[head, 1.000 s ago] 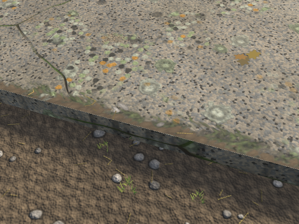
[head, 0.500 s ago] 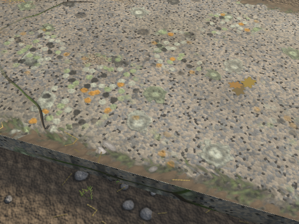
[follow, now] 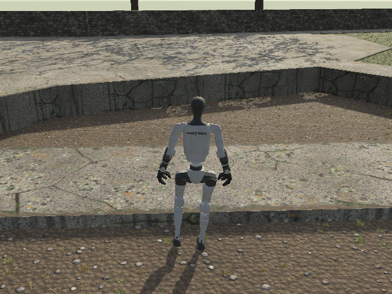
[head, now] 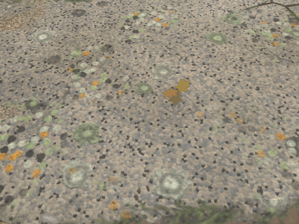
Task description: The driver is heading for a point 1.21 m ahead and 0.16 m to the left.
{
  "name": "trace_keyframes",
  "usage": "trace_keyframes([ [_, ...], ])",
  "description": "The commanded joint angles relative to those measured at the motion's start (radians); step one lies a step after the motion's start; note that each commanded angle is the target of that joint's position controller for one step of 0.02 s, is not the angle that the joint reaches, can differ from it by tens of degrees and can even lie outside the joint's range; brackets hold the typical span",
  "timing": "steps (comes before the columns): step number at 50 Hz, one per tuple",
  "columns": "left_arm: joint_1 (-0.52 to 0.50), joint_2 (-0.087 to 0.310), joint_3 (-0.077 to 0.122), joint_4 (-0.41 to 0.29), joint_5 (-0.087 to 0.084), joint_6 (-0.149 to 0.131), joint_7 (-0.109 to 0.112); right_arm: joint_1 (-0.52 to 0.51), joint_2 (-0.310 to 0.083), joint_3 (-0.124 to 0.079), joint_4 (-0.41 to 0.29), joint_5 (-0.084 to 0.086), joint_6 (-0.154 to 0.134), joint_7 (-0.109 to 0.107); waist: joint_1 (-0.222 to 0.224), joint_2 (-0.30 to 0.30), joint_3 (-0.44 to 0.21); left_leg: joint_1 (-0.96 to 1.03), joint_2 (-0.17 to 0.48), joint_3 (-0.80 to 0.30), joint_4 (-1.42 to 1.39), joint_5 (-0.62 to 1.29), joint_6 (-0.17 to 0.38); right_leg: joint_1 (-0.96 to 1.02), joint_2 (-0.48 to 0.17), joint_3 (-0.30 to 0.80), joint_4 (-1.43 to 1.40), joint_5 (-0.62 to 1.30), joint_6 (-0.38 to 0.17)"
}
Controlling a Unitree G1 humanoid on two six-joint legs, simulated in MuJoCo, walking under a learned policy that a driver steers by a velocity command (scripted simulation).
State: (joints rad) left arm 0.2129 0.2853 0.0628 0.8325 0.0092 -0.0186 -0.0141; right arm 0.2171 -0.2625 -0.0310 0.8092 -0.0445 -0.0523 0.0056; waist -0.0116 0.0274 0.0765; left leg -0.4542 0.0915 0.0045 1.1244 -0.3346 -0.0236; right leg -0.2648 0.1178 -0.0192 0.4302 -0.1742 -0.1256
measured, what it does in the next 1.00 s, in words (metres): climbs, turning left: left foot 0.13 m higher, then right foot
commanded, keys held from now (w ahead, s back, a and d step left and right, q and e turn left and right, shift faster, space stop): w+e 0.06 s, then w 0.10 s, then w+q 0.40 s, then q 0.34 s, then no key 0.04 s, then e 0.06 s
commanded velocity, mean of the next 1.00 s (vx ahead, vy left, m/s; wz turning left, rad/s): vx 0.38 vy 0.00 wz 0.18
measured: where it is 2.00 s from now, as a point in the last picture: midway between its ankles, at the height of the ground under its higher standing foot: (127, 161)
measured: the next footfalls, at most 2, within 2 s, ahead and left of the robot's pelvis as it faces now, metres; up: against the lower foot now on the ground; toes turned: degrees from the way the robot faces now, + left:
left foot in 0.48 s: +0.49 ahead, +0.14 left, +0.13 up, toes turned +1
right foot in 0.92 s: +0.75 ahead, +0.05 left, +0.13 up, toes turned +19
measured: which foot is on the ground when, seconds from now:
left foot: up 0.00-0.46, down 0.48-0.90, up 0.92-1.00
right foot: down 0.00-0.48, up 0.50-0.90, down 0.92-1.00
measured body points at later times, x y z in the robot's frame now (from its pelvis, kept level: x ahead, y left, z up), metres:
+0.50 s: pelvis +0.32 +0.07 +0.00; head +0.36 +0.07 +0.45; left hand +0.27 +0.33 -0.14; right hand +0.54 -0.13 -0.08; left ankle +0.45 +0.13 -0.61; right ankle +0.05 -0.04 -0.69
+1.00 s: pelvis +0.60 +0.13 +0.12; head +0.62 +0.15 +0.57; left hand +0.63 +0.42 +0.01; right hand +0.83 -0.12 +0.05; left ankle +0.49 +0.21 -0.49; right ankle +0.71 +0.04 -0.61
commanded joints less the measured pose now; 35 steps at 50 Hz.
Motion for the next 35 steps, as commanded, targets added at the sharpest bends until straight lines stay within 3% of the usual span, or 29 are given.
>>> trace_keyframes([
  [1, 0.037, 0.141, 0.033, -0.042, -0.01, -0.029, 0.005, 0.079, -0.082, -0.019, -0.039, -0.011, 0.02, 0.002, -0.024, -0.046, -0.122, -0.065, 0.008, -0.01, -0.048, 0.037, -0.029, 0.126, -0.249, 0.251, -0.169, 0.492, -0.151],
  [4, 0.085, 0.148, 0.034, -0.03, -0.004, -0.029, 0.008, -0.031, -0.074, -0.014, -0.074, -0.008, 0.026, 0.007, 0.011, -0.067, -0.076, -0.133, 0.004, 0.005, -0.178, 0.123, -0.047, 0.119, -0.229, 0.263, -0.207, 0.355, -0.138],
  [5, 0.098, 0.139, 0.034, -0.028, 0.003, -0.03, 0.01, -0.033, -0.055, -0.008, -0.069, -0.005, 0.028, 0.005, 0.02, -0.116, -0.094, -0.134, -0.003, 0.023, -0.152, 0.131, -0.046, 0.138, -0.228, 0.262, -0.204, 0.322, -0.136],
  [7, 0.142, 0.108, 0.024, -0.018, 0.009, -0.03, 0.015, -0.099, -0.055, -0.005, -0.089, -0.004, 0.027, 0.005, 0.049, -0.093, -0.081, -0.205, 0.004, 0.034, -0.138, 0.15, -0.041, 0.196, -0.246, 0.286, -0.2, 0.351, -0.134],
  [8, 0.172, 0.106, 0.022, -0.011, 0.02, -0.032, 0.018, -0.115, -0.052, -0.007, -0.096, -0.005, 0.028, 0.001, 0.059, -0.11, -0.089, -0.296, 0.005, 0.039, -0.033, 0.105, -0.027, 0.281, -0.279, 0.344, -0.172, 0.395, -0.152],
  [9, 0.218, 0.113, 0.022, 0.003, 0.02, -0.035, 0.023, -0.129, -0.06, -0.01, -0.104, -0.009, 0.027, 0.0, 0.069, -0.088, -0.089, -0.418, 0.017, 0.03, 0.054, 0.067, -0.016, 0.38, -0.314, 0.372, -0.166, 0.403, -0.171],
  [12, 0.351, 0.15, 0.033, 0.044, 0.027, -0.044, 0.041, -0.245, -0.066, -0.019, -0.173, -0.006, 0.029, -0.014, 0.114, -0.087, -0.006, -0.876, 0.019, -0.004, 0.548, -0.182, 0.022, 0.611, -0.433, 0.444, -0.173, 0.37, -0.236],
  [14, 0.373, 0.133, 0.027, 0.065, 0.041, -0.054, 0.048, -0.332, -0.027, -0.003, -0.239, 0.009, 0.036, -0.03, 0.117, -0.095, 0.059, -1.125, -0.003, -0.063, 0.848, -0.388, 0.073, 0.649, -0.45, 0.4, -0.178, 0.295, -0.205],
  [16, 0.384, 0.104, 0.008, 0.107, 0.052, -0.074, 0.046, -0.457, 0.027, 0.031, -0.323, 0.021, 0.027, -0.037, 0.111, -0.056, 0.134, -1.241, -0.042, -0.087, 0.908, -0.497, 0.134, 0.588, -0.435, 0.299, -0.229, 0.263, -0.119],
  [17, 0.381, 0.076, -0.007, 0.132, 0.035, -0.075, 0.044, -0.51, 0.059, 0.058, -0.372, 0.015, 0.028, -0.035, 0.09, -0.029, 0.15, -1.17, -0.043, -0.052, 0.766, -0.511, 0.156, 0.485, -0.387, 0.206, -0.286, 0.271, -0.055],
  [18, 0.362, 0.067, -0.019, 0.148, 0.03, -0.073, 0.044, -0.522, 0.058, 0.068, -0.404, 0.014, 0.027, -0.026, 0.072, -0.027, 0.156, -1.069, -0.028, 0.008, 0.611, -0.488, 0.157, 0.397, -0.368, 0.15, -0.367, 0.275, -0.031],
  [19, 0.307, 0.086, -0.022, 0.136, 0.006, -0.059, 0.049, -0.423, 0.061, 0.082, -0.396, 0.002, 0.044, -0.004, 0.012, 0.022, 0.067, -0.699, -0.015, 0.121, 0.401, -0.293, 0.165, 0.219, -0.333, 0.067, -0.482, 0.412, -0.036],
  [20, 0.23, 0.08, -0.028, 0.12, -0.015, -0.051, 0.044, -0.319, 0.054, 0.078, -0.364, 0.006, 0.062, 0.012, -0.026, 0.019, -0.006, -0.31, -0.054, 0.179, 0.238, -0.111, 0.17, 0.038, -0.271, -0.022, -0.495, 0.62, -0.025],
  [21, 0.203, 0.134, -0.022, 0.08, -0.039, -0.055, 0.042, -0.185, 0.041, 0.065, -0.307, 0.009, 0.07, 0.025, -0.06, -0.041, -0.145, -0.006, -0.121, 0.215, 0.209, -0.003, 0.167, -0.008, -0.283, -0.031, -0.382, 1.117, -0.057],
  [22, 0.183, 0.233, 0.003, 0.071, -0.039, -0.061, 0.043, -0.006, -0.005, 0.039, -0.249, 0.012, 0.079, 0.021, -0.159, -0.119, -0.286, 0.161, -0.168, 0.201, 0.201, -0.024, 0.168, 0.069, -0.328, -0.042, -0.179, 1.476, -0.048],
  [23, 0.167, 0.282, 0.027, 0.067, -0.049, -0.062, 0.034, 0.176, -0.055, 0.013, -0.194, 0.022, 0.084, 0.015, -0.244, -0.177, -0.397, 0.298, -0.209, 0.177, 0.083, -0.027, 0.176, 0.151, -0.341, -0.035, 0.064, 1.672, -0.034],
  [24, 0.17, 0.278, 0.04, 0.071, -0.056, -0.062, 0.025, 0.29, -0.124, -0.017, -0.135, 0.006, 0.083, 0.018, -0.287, -0.122, -0.425, 0.361, -0.218, 0.036, -0.126, -0.05, 0.217, 0.182, -0.298, -0.021, 0.399, 1.518, 0.01],
  [25, 0.172, 0.12, 0.007, 0.025, -0.027, -0.071, -0.004, 0.262, -0.236, -0.045, -0.092, 0.01, 0.072, 0.013, -0.183, 0.202, -0.364, 0.418, -0.007, -0.509, -0.481, -0.069, 0.322, -0.104, -0.077, -0.011, 0.875, 0.285, 0.081],
  [26, 0.247, 0.096, 0.004, -0.019, 0.038, -0.085, -0.031, 0.201, -0.287, -0.072, -0.091, 0.039, 0.082, -0.008, -0.092, 0.33, -0.497, 0.5, 0.136, -1.049, -0.726, 0.164, 0.369, -0.278, 0.024, 0.133, 1.192, -0.052, 0.093],
  [27, 0.222, 0.07, -0.006, -0.048, 0.047, -0.088, -0.039, 0.09, -0.235, -0.071, -0.101, 0.047, 0.069, -0.007, -0.021, 0.118, -0.424, 0.428, 0.132, -1.037, -0.734, -0.012, 0.347, -0.34, -0.035, 0.177, 1.261, -0.009, 0.078],
  [28, 0.153, 0.028, -0.021, -0.066, 0.041, -0.082, -0.031, 0.06, -0.172, -0.061, -0.063, 0.044, 0.054, -0.009, -0.001, -0.03, -0.246, 0.274, 0.099, -0.916, -0.721, -0.089, 0.319, -0.397, -0.07, 0.132, 1.253, 0.0, 0.078],
  [29, 0.052, 0.053, -0.035, -0.121, 0.05, -0.061, -0.067, 0.135, -0.073, -0.004, -0.019, -0.02, -0.013, 0.027, -0.103, -0.161, -0.112, 0.153, 0.039, -0.758, -0.672, -0.124, 0.276, -0.576, -0.05, 0.314, 1.408, 0.045, 0.071],
  [30, 0.047, 0.009, -0.056, -0.172, 0.069, -0.063, -0.056, 0.139, -0.063, -0.005, 0.072, -0.016, -0.036, 0.03, -0.009, -0.045, -0.159, 0.129, 0.041, -0.713, -0.658, 0.039, 0.276, -0.628, -0.057, 0.281, 1.489, 0.027, 0.046],
  [31, 0.049, -0.025, -0.073, -0.208, 0.072, -0.06, -0.049, 0.081, -0.011, 0.018, 0.104, -0.022, -0.047, 0.04, 0.066, -0.033, -0.155, 0.068, 0.035, -0.637, -0.673, 0.172, 0.248, -0.675, -0.067, 0.288, 1.539, 0.023, 0.015],
  [32, 0.049, -0.026, -0.082, -0.214, 0.061, -0.062, -0.042, 0.048, 0.013, 0.027, 0.113, -0.019, -0.063, 0.045, 0.087, -0.042, -0.14, 0.035, 0.022, -0.528, -0.671, 0.308, 0.233, -0.726, -0.079, 0.282, 1.515, -0.002, 0.002],
  [33, 0.046, 0.001, -0.086, -0.226, 0.057, -0.062, -0.032, 0.049, 0.006, 0.031, 0.133, -0.038, -0.077, 0.05, 0.109, -0.065, -0.157, 0.044, 0.006, -0.423, -0.665, 0.443, 0.209, -0.773, -0.104, 0.247, 1.445, 0.014, 0.015],
  [34, 0.005, 0.046, -0.075, -0.257, 0.033, -0.068, -0.018, -0.024, -0.037, 0.016, 0.089, -0.042, -0.091, 0.063, 0.133, -0.092, -0.16, -0.037, -0.036, -0.299, -0.713, 0.481, 0.162, -0.657, -0.15, 0.182, 1.241, 0.005, 0.033],
  [35, -0.047, 0.048, -0.072, -0.258, 0.011, -0.079, -0.002, -0.017, -0.054, 0.011, 0.076, -0.035, -0.111, 0.062, 0.138, -0.065, -0.129, -0.075, -0.116, -0.216, -0.738, 0.427, 0.081, -0.61, -0.167, 0.111, 1.158, 0.049, 0.037],
])
Over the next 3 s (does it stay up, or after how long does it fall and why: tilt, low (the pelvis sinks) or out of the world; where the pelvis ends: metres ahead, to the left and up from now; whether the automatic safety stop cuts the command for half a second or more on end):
stays up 0.96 0.17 0.14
